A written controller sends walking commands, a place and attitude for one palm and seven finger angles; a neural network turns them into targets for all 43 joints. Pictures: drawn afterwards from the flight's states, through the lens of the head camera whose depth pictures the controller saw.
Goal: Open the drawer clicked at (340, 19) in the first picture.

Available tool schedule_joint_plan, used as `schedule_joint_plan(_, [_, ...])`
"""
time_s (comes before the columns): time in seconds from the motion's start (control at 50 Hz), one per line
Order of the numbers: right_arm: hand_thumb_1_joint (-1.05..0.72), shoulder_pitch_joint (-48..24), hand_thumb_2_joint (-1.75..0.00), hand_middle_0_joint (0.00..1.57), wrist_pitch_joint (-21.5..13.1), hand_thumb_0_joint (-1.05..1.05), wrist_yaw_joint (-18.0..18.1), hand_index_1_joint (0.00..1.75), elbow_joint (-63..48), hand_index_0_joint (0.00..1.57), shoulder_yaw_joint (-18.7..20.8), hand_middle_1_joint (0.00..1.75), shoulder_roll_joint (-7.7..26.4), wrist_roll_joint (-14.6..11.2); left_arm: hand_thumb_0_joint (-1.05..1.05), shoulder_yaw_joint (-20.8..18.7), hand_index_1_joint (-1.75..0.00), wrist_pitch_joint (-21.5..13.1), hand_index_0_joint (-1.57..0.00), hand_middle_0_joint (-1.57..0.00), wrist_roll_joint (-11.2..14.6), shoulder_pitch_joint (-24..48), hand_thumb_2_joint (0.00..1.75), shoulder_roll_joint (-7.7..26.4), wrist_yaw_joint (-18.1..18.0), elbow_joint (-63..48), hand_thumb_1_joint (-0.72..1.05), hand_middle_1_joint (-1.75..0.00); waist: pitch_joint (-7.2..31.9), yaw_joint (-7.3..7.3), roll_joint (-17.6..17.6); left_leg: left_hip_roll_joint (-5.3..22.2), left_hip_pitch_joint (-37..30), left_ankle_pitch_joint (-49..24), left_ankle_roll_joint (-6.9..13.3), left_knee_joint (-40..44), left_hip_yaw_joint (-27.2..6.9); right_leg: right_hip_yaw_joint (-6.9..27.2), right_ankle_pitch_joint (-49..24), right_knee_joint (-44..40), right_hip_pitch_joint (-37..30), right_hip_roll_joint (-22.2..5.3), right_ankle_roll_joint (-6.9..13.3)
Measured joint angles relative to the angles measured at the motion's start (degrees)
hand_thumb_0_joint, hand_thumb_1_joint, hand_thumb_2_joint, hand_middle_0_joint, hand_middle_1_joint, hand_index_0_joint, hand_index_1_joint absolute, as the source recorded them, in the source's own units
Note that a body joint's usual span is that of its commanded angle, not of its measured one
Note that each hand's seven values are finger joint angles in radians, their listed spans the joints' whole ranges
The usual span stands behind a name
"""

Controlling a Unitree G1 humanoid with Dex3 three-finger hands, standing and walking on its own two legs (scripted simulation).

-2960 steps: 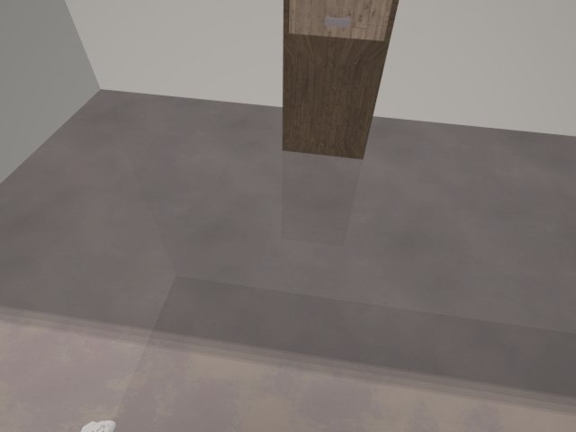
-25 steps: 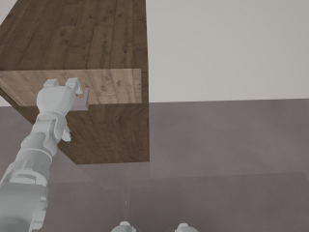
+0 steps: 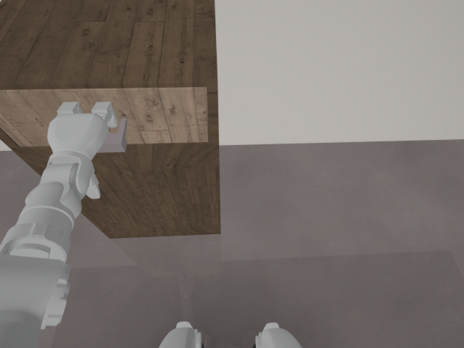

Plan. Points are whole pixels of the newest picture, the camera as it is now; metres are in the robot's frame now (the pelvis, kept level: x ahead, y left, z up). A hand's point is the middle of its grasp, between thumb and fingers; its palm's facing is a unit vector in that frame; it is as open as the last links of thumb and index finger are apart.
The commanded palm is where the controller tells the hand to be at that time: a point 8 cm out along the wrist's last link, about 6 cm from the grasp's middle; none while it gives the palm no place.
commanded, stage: lower the fingers behind the handle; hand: left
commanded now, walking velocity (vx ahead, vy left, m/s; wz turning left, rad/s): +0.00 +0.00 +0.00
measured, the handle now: (99, 133) +0.51 +0.25 +0.02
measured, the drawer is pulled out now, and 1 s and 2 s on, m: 0.00 0.00 0.00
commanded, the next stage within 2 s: lift the fingers back up to retry in 0.24 s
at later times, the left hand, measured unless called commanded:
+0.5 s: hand (90, 151) +0.46 +0.26 +0.02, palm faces -0.04 -0.01 -1.00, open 13.8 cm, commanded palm +0.44 +0.26 +0.08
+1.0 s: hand (78, 130) +0.46 +0.25 +0.08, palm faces -0.02 -0.02 -1.00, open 13.8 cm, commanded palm +0.43 +0.26 +0.13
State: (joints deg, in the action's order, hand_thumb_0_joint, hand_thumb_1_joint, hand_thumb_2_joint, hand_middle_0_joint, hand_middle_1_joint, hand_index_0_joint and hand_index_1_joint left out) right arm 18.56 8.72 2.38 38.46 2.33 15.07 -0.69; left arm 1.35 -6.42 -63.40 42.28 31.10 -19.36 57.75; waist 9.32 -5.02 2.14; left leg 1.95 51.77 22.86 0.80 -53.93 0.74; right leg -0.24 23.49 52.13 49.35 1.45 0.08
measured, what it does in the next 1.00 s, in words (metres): stands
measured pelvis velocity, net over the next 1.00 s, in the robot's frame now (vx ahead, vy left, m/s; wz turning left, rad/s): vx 0.03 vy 0.01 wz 0.00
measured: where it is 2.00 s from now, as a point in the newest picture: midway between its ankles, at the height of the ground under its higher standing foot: outside the picture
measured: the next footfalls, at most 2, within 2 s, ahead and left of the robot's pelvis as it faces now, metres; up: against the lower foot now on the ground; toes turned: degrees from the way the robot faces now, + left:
none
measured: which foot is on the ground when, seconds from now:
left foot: down 0.00-1.00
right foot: down 0.00-1.00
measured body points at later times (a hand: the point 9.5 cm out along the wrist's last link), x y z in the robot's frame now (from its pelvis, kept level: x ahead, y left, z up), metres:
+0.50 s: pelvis -0.01 +0.01 +0.00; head +0.10 +0.01 +0.44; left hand +0.46 +0.25 +0.08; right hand +0.02 -0.27 -0.13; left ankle +0.02 +0.11 -0.68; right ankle +0.01 -0.12 -0.68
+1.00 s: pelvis +0.03 +0.01 +0.03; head +0.09 +0.00 +0.48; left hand +0.46 +0.25 +0.14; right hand +0.10 -0.26 -0.10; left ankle +0.02 +0.11 -0.68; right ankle +0.01 -0.12 -0.68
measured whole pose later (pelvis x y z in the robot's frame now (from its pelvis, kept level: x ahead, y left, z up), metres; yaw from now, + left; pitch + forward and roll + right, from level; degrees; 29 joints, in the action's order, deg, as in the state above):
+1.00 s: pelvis +0.03 +0.01 +0.03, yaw +0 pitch +14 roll -1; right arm 17.1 8.8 1.4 38.5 3.4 14.0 -1.1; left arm 1.5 -3.9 -59.9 33.6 28.6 -12.9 45.0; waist 7.9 -3.1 3.4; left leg 1.3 35.8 21.3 1.3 -42.7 1.7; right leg 0.7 21.2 40.0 33.2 0.9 -0.5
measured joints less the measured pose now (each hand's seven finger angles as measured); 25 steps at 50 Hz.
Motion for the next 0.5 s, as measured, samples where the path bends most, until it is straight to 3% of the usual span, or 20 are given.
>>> schedule_joint_plan(0.18, [-0.9, 0.6, -0.9, 0.2, -0.4, 0.0, 0.6, 0.3, -0.7, 0.2, -0.7, 0.3, 0.0, -0.3, 0.0, -0.8, -1.2, -0.5, -0.32, -0.28, 0.7, 1.3, 0.3, 1.7, 2.2, 0.5, -0.49, -1.35, -0.2, -0.89, 0.0, 0.3, 1.3, -0.4, 0.0, -0.7, 0.2, 0.2, -0.5, 0.7, 1.4, 0.3, 0.0])
schedule_joint_plan(0.34, [-0.9, 1.5, -0.9, 0.2, -0.7, 0.0, 0.5, 0.3, -0.5, 0.2, -0.4, 0.3, -0.1, -0.3, 0.0, -0.9, -1.2, -2.0, -0.32, -0.26, 0.7, 0.2, 0.3, 1.9, 1.7, -0.7, -0.49, -1.32, -0.3, -0.57, 0.3, 0.2, 1.7, -0.3, 0.2, -1.1, 0.4, 0.5, -0.6, 0.9, 1.8, 0.2, -0.3])
schedule_joint_plan(0.5, [-0.9, 1.1, -0.9, 0.2, -0.7, 0.0, 0.2, 0.3, 0.2, 0.2, 0.0, 0.3, -0.5, -0.1, 0.0, -1.2, -1.2, -1.3, -0.32, -0.27, 0.9, -0.7, 0.3, 0.8, 1.5, -1.9, -0.49, -1.31, -0.7, -0.43, 0.4, 0.1, 0.3, -0.6, 0.6, 0.2, 0.6, 0.6, -1.1, -0.8, 0.3, 0.1, -0.6])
